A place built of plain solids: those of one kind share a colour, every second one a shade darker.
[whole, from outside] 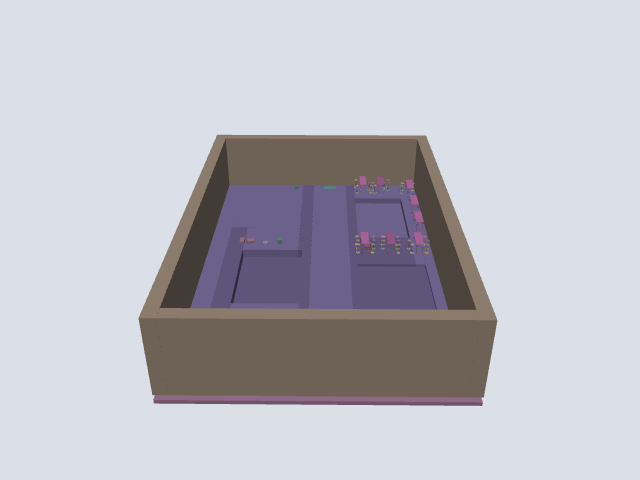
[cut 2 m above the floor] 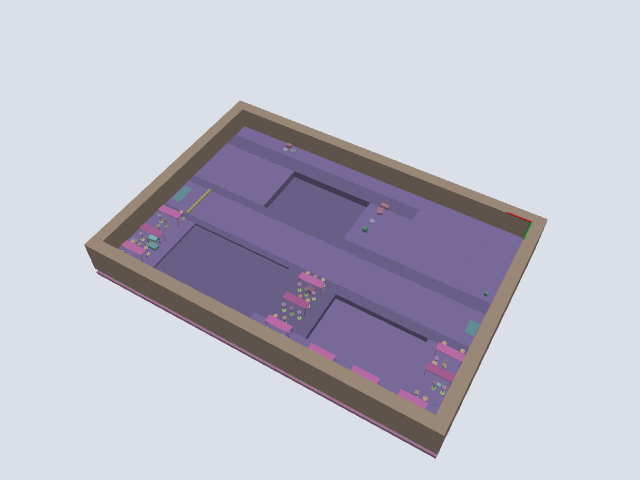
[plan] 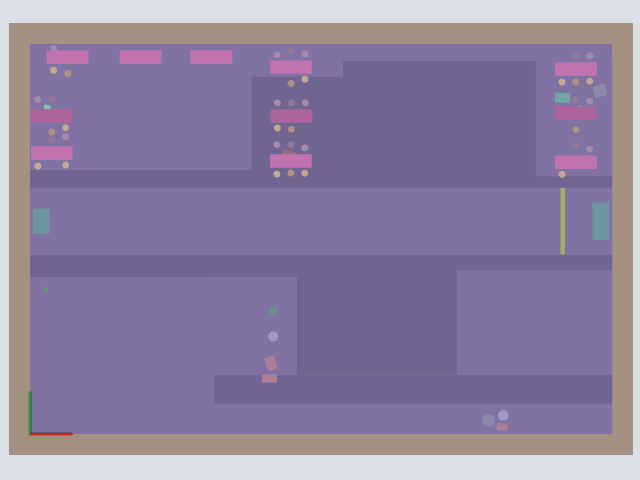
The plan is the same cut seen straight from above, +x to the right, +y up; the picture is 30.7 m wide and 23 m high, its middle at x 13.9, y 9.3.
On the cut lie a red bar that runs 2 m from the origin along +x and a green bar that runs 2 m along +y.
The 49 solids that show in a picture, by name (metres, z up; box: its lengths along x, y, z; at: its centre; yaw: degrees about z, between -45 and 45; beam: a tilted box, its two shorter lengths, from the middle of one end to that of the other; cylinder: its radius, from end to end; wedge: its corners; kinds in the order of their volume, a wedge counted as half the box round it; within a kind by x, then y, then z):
{
 "floor_1": {"box": [2.8, 6.06, 1.32], "at": [1.4, 4.48, -0.66]},
 "floor_2": {"box": [2.95, 4.47, 1.32], "at": [1.48, 14.88, -0.66]},
 "floor_3": {"box": [6.06, 6.06, 1.32], "at": [5.83, 4.48, -0.66]},
 "floor_4": {"box": [12.8, 0.34, 1.32], "at": [6.4, 7.68, -0.66]},
 "floor_5": {"box": [7.65, 4.47, 0.78], "at": [6.78, 14.88, -0.93]},
 "floor_6": {"box": [15.0, 0.3, 1.32], "at": [7.5, 12.5, -0.66]},
 "floor_7": {"box": [15.0, 0.76, 1.32], "at": [7.5, 17.5, -0.66]},
 "floor_8": {"box": [3.94, 4.66, 1.32], "at": [10.83, 5.18, -0.66]},
 "floor_9": {"box": [4.4, 4.47, 1.32], "at": [12.8, 14.88, -0.66]},
 "floor_10": {"box": [27.9, 1.45, 1.32], "at": [13.95, 0.72, -0.66]},
 "floor_11": {"box": [27.9, 0.75, 1.32], "at": [13.95, 8.22, -0.66]},
 "floor_12": {"box": [27.9, 3.2, 1.0], "at": [13.95, 10.2, -0.5]},
 "floor_13": {"box": [27.9, 0.55, 1.32], "at": [13.95, 12.07, -0.66]},
 "floor_14": {"box": [27.9, 0.82, 1.32], "at": [13.95, 18.29, -0.66]},
 "floor_15": {"box": [7.65, 5.0, 0.6], "at": [16.62, 5.35, -1.02]},
 "floor_16": {"box": [19.04, 1.4, 1.32], "at": [18.38, 2.15, -0.66]},
 "floor_17": {"box": [9.24, 5.53, 1.12], "at": [19.62, 15.12, -0.76]},
 "floor_18": {"box": [7.45, 5.0, 1.32], "at": [24.18, 5.35, -0.66]},
 "floor_19": {"box": [3.66, 5.53, 1.32], "at": [26.07, 15.12, -0.66]},
 "wall_1": {"box": [1.0, 18.7, 6.0], "at": [-0.5, 9.35, 2.0]},
 "wall_2": {"box": [29.9, 1.0, 6.0], "at": [13.95, -0.5, 2.0]},
 "wall_3": {"box": [29.9, 1.0, 6.0], "at": [13.95, 19.2, 2.0]},
 "wall_4": {"box": [1.0, 18.7, 6.0], "at": [28.4, 9.35, 2.0]},
 "floor_base_1": {"box": [29.9, 20.7, 0.3], "at": [13.95, 9.35, -1.57]},
 "top_1": {"box": [2.0, 0.65, 0.04], "at": [1.04, 15.26, 1.02]},
 "top_2": {"box": [2.0, 0.65, 0.04], "at": [1.05, 13.47, 1.02]},
 "top_3": {"box": [2.0, 0.65, 0.04], "at": [1.81, 18.06, 1.02]},
 "top_4": {"box": [2.0, 0.65, 0.04], "at": [5.31, 18.07, 1.02]},
 "top_5": {"box": [2.0, 0.65, 0.04], "at": [8.7, 18.06, 1.02]},
 "top_6": {"box": [2.0, 0.65, 0.04], "at": [12.5, 13.09, 1.02]},
 "top_7": {"box": [2.0, 0.65, 0.04], "at": [12.51, 17.58, 1.02]},
 "top_8": {"box": [2.0, 0.65, 0.04], "at": [12.53, 15.24, 1.02]},
 "top_9": {"box": [2.0, 0.65, 0.04], "at": [26.16, 13.03, 1.02]},
 "top_10": {"box": [2.0, 0.65, 0.04], "at": [26.16, 15.37, 1.02]},
 "top_11": {"box": [2.0, 0.65, 0.04], "at": [26.16, 17.49, 1.02]},
 "crate_1": {"box": [0.74, 0.41, 0.24], "at": [11.48, 2.66, 0.12], "yaw": -0.6},
 "crate_2": {"box": [0.49, 0.66, 0.24], "at": [11.55, 3.39, 0.12], "yaw": 19.3},
 "crate_3": {"box": [0.66, 0.44, 0.31], "at": [12.4, 13.35, 0.15], "yaw": -11.4},
 "crate_4": {"box": [0.5, 0.34, 0.28], "at": [22.62, 0.34, 0.14], "yaw": -3.6},
 "sack_1": {"box": [0.73, 0.47, 0.27], "at": [25.52, 16.12, 0.14], "yaw": -0.8},
 "sack_2": {"box": [0.78, 0.45, 0.25], "at": [26.11, 15.47, 0.12], "yaw": 6.9},
 "low_mat_1": {"box": [0.8, 1.2, 0.06], "at": [0.55, 10.2, -0.02]},
 "low_mat_2": {"box": [0.8, 1.8, 0.06], "at": [27.35, 10.2, -0.02]},
 "hose_coil_1": {"cylinder": 0.24, "from": [11.66, 4.68, -0.05], "to": [11.66, 4.68, 0.08]},
 "hose_coil_2": {"cylinder": 0.3, "from": [21.98, 0.66, -0.05], "to": [21.98, 0.66, 0.08]},
 "hose_coil_3": {"cylinder": 0.25, "from": [22.68, 0.89, -0.05], "to": [22.68, 0.89, 0.08]},
 "hose_coil_4": {"box": [0.61, 0.56, 0.13], "at": [27.32, 16.45, 0.01], "yaw": 16.2},
 "step_hump_1": {"box": [0.22, 3.2, 0.15], "at": [25.53, 10.2, 0.03]},
 "bucket_1": {"box": [0.36, 0.36, 0.4], "at": [11.68, 5.89, 0.2], "yaw": 6.5}
}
